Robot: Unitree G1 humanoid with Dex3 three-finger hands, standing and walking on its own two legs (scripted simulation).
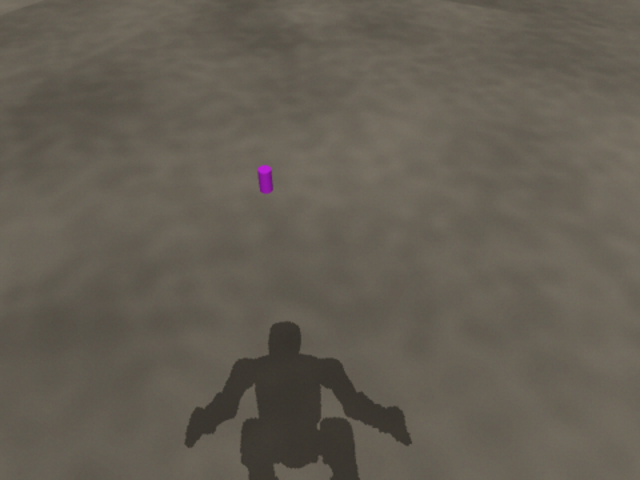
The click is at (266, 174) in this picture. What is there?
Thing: squat round
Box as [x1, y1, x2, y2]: [258, 165, 272, 193]
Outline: 263,165 258,168 260,190 264,193 267,193 272,190 270,167
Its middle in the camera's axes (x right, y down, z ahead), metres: -0.25 -0.30 +1.85
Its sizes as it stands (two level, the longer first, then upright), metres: 0.062 0.062 0.120
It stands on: the floor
